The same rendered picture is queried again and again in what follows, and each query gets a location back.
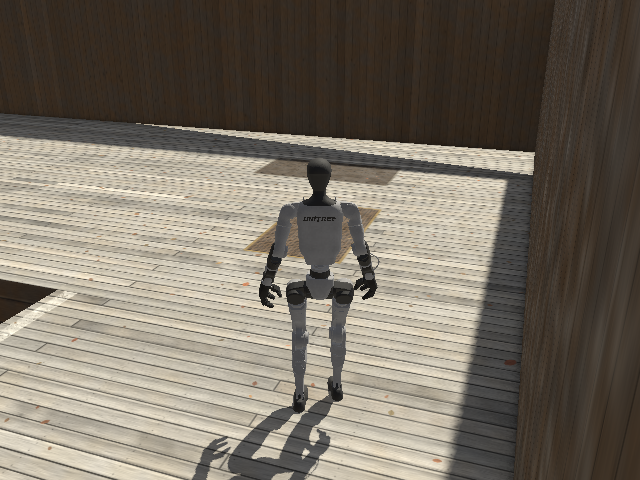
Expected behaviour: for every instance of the right robot hand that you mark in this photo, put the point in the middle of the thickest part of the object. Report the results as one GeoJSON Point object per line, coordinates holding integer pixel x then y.
{"type": "Point", "coordinates": [367, 284]}

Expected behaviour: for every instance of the robot left forearm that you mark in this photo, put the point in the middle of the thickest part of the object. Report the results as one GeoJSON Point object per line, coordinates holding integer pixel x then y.
{"type": "Point", "coordinates": [271, 268]}

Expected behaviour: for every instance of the robot left upper arm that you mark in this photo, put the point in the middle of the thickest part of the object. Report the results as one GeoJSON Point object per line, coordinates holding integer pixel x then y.
{"type": "Point", "coordinates": [287, 212]}

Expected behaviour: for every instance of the robot right forearm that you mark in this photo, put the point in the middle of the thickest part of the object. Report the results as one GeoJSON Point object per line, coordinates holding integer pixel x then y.
{"type": "Point", "coordinates": [366, 264]}

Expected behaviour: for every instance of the humanoid robot torso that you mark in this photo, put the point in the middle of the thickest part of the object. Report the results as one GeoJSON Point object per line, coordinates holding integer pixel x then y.
{"type": "Point", "coordinates": [320, 234]}

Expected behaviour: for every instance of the robot right upper arm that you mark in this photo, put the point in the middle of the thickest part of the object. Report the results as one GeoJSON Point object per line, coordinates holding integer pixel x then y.
{"type": "Point", "coordinates": [351, 211]}

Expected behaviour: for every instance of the right robot shin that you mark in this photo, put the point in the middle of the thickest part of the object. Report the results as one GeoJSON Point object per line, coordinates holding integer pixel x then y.
{"type": "Point", "coordinates": [338, 352]}

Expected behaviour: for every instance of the left robot hand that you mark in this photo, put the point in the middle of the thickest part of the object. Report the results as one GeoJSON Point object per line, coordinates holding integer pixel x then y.
{"type": "Point", "coordinates": [264, 293]}

